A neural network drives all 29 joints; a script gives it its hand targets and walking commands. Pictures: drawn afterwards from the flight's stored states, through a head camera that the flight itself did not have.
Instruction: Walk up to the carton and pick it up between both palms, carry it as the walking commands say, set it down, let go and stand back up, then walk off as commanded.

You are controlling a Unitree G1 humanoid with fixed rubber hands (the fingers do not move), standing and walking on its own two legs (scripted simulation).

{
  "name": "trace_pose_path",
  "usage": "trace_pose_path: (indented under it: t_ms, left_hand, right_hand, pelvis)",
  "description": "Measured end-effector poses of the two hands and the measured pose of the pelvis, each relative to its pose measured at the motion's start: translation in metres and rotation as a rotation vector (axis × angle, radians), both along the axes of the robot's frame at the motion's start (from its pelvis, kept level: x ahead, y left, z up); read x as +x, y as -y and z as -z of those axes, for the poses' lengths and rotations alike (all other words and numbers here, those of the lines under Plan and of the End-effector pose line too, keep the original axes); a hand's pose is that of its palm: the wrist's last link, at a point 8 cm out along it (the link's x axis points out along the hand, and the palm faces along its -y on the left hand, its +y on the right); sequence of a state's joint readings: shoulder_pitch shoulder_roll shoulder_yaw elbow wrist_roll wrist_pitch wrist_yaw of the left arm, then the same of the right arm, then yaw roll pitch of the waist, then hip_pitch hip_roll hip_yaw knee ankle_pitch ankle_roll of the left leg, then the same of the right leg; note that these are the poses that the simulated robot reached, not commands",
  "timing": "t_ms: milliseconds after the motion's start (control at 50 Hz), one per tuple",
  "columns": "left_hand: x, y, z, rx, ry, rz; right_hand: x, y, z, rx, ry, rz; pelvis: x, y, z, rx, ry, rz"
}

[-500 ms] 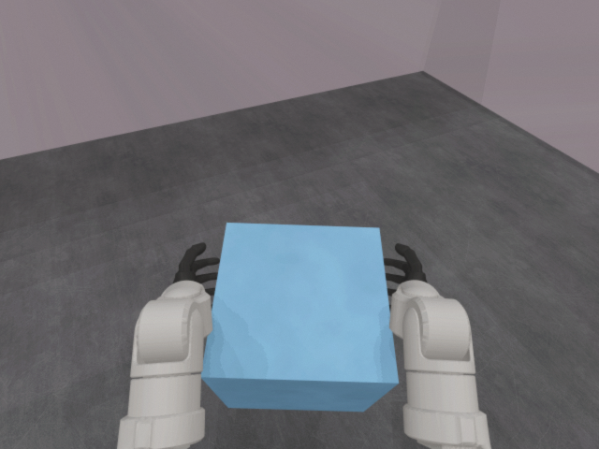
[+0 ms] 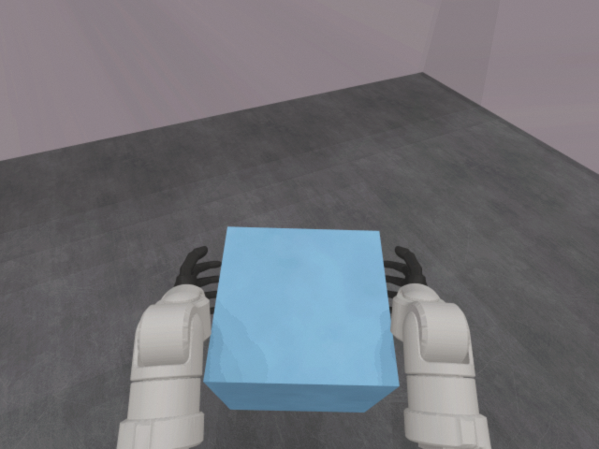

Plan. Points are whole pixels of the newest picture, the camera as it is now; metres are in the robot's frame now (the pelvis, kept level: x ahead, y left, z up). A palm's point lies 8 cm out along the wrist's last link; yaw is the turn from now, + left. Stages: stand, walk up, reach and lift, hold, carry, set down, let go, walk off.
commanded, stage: carry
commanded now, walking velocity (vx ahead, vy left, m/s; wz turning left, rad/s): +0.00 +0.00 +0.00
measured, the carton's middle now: (300, 325) +0.30 +0.00 -0.01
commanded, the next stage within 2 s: none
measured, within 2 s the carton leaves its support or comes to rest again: neither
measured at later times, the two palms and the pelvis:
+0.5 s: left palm (180, 312) +0.28 +0.15 +0.06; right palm (406, 311) +0.28 -0.14 +0.06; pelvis +0.00 +0.01 +0.00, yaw +0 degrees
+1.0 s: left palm (171, 315) +0.28 +0.17 +0.05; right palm (396, 314) +0.28 -0.13 +0.05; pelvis +0.00 +0.02 +0.00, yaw +0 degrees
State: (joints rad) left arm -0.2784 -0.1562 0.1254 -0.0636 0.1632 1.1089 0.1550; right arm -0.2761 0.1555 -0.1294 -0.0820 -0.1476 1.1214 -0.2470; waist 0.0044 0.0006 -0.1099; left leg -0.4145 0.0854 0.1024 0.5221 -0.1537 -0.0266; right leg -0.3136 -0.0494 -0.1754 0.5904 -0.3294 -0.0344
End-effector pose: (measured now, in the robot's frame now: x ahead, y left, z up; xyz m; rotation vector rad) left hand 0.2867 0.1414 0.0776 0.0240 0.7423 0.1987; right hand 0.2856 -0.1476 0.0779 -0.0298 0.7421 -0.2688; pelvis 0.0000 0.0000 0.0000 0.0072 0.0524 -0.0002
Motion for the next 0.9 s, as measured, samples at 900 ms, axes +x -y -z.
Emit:
trace_pose_path:
  t_ms: [900]
  left_hand:
    - [-0.008, -0.024, 0.023, 0.014, 0.059, 0.038]
  right_hand:
    - [-0.008, -0.016, 0.023, 0.036, 0.072, -0.101]
  pelvis:
    - [0.002, -0.017, -0.002, -0.009, 0.0, -0.006]
